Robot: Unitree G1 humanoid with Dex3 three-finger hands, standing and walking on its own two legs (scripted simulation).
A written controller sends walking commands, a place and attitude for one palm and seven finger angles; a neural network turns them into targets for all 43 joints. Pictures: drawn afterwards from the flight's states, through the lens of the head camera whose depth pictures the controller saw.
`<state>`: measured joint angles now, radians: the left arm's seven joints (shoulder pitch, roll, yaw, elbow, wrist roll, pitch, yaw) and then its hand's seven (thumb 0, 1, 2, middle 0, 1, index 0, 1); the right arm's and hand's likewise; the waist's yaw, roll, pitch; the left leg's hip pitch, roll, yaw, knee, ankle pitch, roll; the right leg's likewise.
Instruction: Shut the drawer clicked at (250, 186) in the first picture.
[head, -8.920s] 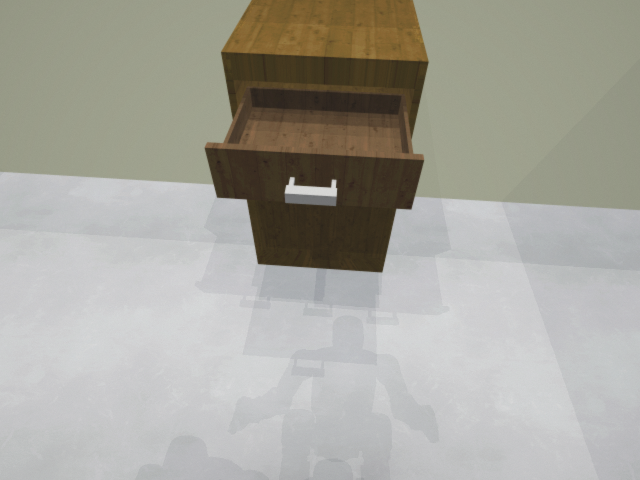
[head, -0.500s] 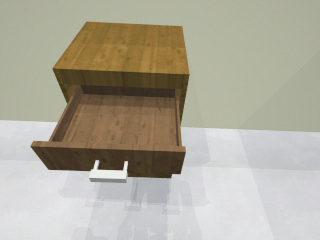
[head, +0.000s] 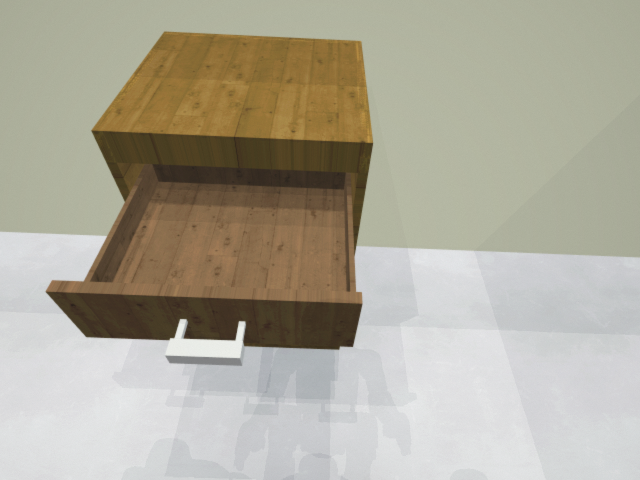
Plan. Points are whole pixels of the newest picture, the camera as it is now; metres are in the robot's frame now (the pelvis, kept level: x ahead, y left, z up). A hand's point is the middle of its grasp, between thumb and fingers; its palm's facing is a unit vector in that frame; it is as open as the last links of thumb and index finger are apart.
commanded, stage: come to a stop and stand still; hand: left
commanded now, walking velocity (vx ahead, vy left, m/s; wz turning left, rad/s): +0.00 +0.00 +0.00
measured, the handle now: (209, 338) +0.32 +0.19 -0.07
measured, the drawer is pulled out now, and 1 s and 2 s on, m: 0.29 0.29 0.29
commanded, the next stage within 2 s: look again from close up in 0.48 s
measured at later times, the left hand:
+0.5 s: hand out of the picture -0.04 +0.23 -0.17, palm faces +0.01 -0.97 -0.26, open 7.4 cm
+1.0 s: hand out of the picture -0.01 +0.17 -0.17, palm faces +0.02 -0.98 -0.19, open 7.3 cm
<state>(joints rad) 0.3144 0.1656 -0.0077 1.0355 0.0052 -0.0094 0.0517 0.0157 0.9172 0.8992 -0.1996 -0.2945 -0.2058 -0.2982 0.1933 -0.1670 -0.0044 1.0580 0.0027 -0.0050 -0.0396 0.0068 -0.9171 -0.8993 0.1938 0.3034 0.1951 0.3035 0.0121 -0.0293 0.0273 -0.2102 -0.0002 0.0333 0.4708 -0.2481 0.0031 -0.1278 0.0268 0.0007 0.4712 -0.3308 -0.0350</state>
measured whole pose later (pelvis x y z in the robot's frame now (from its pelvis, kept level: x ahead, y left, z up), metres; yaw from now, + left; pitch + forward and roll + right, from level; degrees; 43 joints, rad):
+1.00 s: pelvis -0.01 +0.00 +0.00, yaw +1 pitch -1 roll +1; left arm 0.30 0.15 -0.03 1.09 0.01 -0.01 0.04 0.01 0.91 0.90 -0.20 -0.29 -0.21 -0.30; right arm 0.26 -0.16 0.02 1.10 0.00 -0.02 -0.03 0.01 -0.92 -0.90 0.20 0.30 0.20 0.30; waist 0.00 -0.01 0.02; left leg -0.22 -0.01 0.02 0.45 -0.22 0.01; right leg -0.13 0.03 0.01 0.46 -0.32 -0.03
